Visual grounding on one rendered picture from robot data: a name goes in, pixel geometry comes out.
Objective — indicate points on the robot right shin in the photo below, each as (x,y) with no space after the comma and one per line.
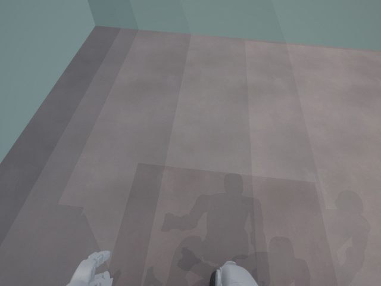
(229,263)

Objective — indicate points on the left robot hand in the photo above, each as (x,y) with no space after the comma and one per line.
(86,270)

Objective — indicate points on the right robot thigh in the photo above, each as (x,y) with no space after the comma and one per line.
(232,275)

